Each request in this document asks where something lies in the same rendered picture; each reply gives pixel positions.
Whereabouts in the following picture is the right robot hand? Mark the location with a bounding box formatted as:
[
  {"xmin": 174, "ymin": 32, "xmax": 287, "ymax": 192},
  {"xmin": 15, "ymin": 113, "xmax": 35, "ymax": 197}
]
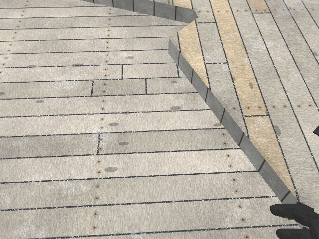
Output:
[{"xmin": 269, "ymin": 201, "xmax": 319, "ymax": 239}]

